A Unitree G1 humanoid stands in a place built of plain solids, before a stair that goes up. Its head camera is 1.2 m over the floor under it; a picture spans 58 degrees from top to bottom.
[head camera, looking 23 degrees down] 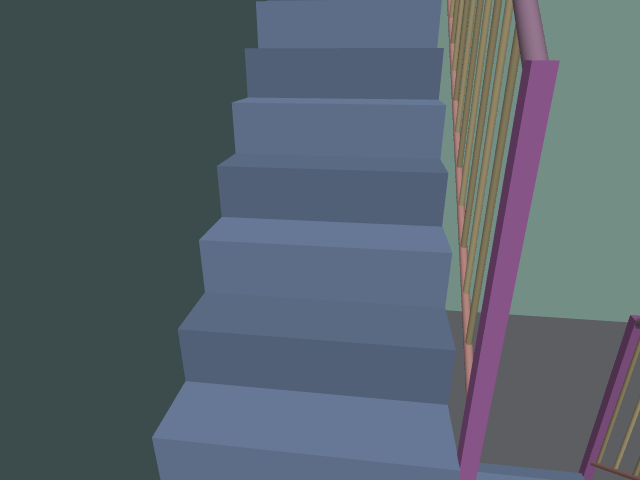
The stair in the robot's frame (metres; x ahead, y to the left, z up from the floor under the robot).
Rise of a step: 0.20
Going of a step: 0.23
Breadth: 0.85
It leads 7 degrees to the right of straight ahead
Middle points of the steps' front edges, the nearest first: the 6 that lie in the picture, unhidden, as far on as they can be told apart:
0.86 0.05 0.21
1.09 0.02 0.41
1.32 0.00 0.62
1.55 -0.03 0.82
1.78 -0.06 1.03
2.02 -0.09 1.23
